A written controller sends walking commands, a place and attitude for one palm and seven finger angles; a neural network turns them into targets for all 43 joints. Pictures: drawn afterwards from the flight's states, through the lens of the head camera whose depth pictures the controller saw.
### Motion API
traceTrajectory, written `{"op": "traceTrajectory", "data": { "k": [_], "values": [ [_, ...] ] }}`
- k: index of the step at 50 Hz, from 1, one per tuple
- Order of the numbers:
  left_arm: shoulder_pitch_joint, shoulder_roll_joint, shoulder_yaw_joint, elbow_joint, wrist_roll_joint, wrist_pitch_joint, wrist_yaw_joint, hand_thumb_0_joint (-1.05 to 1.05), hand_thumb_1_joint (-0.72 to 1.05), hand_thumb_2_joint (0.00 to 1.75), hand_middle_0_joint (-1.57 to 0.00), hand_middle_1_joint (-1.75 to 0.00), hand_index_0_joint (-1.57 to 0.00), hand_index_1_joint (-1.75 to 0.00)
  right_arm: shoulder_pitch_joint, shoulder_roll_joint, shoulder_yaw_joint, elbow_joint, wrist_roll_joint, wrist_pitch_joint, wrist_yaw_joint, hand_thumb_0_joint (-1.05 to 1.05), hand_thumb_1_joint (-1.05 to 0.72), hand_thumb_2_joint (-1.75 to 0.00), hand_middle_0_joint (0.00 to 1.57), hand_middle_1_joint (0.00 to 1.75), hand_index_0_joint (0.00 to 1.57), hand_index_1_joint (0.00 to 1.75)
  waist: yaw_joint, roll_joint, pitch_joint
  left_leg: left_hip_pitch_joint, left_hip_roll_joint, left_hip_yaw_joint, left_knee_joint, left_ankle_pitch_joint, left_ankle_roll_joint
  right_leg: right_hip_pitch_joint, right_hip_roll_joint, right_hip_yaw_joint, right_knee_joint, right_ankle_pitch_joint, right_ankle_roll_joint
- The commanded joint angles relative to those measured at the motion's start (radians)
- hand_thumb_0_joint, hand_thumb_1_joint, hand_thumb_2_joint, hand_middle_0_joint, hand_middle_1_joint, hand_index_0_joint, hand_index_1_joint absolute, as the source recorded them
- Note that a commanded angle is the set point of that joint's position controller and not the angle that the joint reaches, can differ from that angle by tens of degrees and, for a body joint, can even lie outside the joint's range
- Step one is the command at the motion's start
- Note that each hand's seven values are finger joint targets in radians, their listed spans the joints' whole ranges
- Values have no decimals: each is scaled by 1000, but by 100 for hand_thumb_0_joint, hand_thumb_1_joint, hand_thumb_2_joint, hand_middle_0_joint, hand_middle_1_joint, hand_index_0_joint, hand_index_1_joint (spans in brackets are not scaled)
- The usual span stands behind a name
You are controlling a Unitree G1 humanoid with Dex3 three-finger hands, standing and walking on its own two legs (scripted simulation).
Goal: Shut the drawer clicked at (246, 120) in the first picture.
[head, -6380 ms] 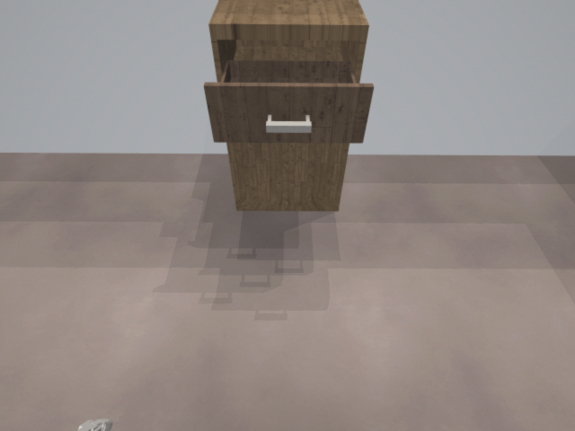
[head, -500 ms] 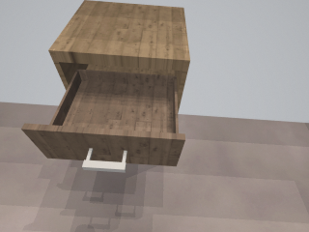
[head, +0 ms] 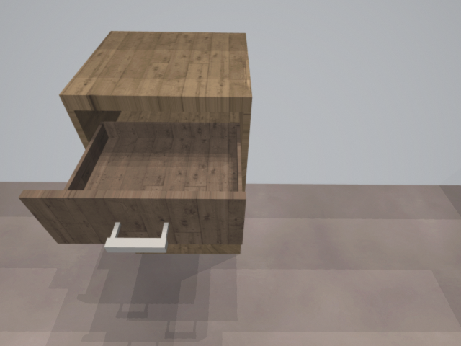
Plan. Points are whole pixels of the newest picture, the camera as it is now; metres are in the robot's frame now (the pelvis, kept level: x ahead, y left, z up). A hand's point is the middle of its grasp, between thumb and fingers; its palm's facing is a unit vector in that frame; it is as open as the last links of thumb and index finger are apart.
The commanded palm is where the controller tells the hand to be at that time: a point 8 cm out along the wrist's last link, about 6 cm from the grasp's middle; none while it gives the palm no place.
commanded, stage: come to a stop and stand still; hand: left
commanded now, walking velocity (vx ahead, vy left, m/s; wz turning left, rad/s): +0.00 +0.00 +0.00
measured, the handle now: (139, 236) +0.35 +0.21 -0.05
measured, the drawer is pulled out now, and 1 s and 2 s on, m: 0.30 0.30 0.30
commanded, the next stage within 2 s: look again from close up in 0.68 s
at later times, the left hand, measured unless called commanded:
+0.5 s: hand out of the picture +0.03 +0.18 -0.17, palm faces +0.00 -0.99 -0.17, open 7.4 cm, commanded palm none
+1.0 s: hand out of the picture +0.02 +0.20 -0.16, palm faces -0.01 -0.98 -0.20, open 7.4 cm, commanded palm none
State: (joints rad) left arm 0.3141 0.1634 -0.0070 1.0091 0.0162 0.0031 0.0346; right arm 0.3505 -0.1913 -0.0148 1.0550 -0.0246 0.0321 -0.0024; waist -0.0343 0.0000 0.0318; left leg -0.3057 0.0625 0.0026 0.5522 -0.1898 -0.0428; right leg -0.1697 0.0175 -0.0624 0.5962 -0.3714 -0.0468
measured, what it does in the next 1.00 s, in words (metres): stands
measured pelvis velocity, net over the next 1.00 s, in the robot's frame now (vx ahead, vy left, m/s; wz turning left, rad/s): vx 0.04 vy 0.03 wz -0.02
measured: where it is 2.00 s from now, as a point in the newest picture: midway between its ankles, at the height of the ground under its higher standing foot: outside the picture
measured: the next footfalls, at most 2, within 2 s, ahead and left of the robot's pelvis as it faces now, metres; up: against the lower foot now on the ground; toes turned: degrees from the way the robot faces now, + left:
none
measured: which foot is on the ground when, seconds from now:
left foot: down 0.00-1.00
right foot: down 0.00-1.00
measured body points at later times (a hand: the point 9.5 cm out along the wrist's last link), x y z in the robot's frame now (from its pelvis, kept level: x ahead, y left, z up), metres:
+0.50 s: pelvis +0.03 +0.02 +0.01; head +0.04 +0.03 +0.46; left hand +0.03 +0.23 -0.15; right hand +0.04 -0.21 -0.15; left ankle +0.07 +0.16 -0.73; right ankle -0.02 -0.09 -0.73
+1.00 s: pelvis +0.04 +0.03 +0.01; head +0.05 +0.03 +0.46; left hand +0.02 +0.26 -0.15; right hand +0.04 -0.20 -0.15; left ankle +0.07 +0.16 -0.73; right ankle -0.02 -0.09 -0.73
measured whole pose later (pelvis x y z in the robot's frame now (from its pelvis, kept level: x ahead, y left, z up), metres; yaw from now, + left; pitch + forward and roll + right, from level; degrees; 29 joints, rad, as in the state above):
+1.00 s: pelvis +0.04 +0.03 +0.01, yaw -1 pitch -2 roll +1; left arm 0.33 0.17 -0.02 1.10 0.01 -0.02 0.04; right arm 0.25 -0.16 0.02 1.13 -0.01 -0.01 -0.01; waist 0.00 -0.02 0.04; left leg -0.21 0.02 0.05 0.42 -0.18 -0.01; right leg -0.07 -0.02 -0.02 0.42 -0.32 0.01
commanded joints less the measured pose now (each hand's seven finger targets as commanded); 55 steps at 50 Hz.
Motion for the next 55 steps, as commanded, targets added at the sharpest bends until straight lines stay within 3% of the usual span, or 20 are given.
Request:
{"op": "traceTrajectory", "data": {
  "k": [1,5,12,21,27,36,40,55],
  "values": [
    [20,135,32,-46,-5,-18,3,0,90,90,-20,-30,-20,-30,7,-53,-2,-42,6,-40,-7,0,-90,-90,20,30,20,30,29,10,107,10,10,-32,-121,-102,51,-162,-112,147,-252,-98,-23],
    [36,120,24,-20,-9,-26,4,0,90,90,-20,-30,-20,-30,21,-53,7,-13,10,-52,-11,0,-90,-90,20,30,20,30,36,-7,39,45,17,-24,-109,12,52,-79,-117,141,-238,63,-17],
    [51,101,18,18,-8,-31,7,0,90,90,-20,-30,-20,-30,17,-51,9,27,17,-59,-18,0,-90,-90,20,30,20,30,38,2,31,91,35,-24,-115,129,59,-37,-107,119,-222,229,2],
    [66,86,12,44,-3,-31,8,0,90,90,-20,-30,-20,-30,-23,-49,6,38,21,-56,-22,0,-90,-90,20,30,20,30,31,-9,57,142,41,-29,-144,137,67,-57,-108,116,-246,238,18],
    [81,85,12,53,-1,-34,8,0,90,90,-20,-30,-20,-30,-47,-65,5,30,21,-61,-23,0,-90,-90,20,30,20,30,33,3,32,177,43,-31,-148,195,72,-41,-115,111,-250,278,26],
    [89,92,9,64,-2,-31,4,0,90,90,-20,-30,-20,-30,-64,-70,7,28,22,-60,-21,0,-90,-90,20,30,20,30,36,16,50,177,43,-36,-187,130,77,-47,-116,107,-274,215,29],
    [92,91,7,64,-2,-32,5,0,90,90,-20,-30,-20,-30,-64,-76,8,28,21,-60,-19,0,-90,-90,20,30,20,30,35,-10,35,185,42,-39,-184,136,75,-45,-121,108,-272,226,29],
    [99,91,8,63,-4,-32,8,0,90,90,-20,-30,-20,-30,-37,-64,10,51,21,-61,-18,0,-90,-90,20,30,20,30,39,-2,46,172,37,-38,-186,139,76,-41,-122,104,-271,225,24]
  ]
}}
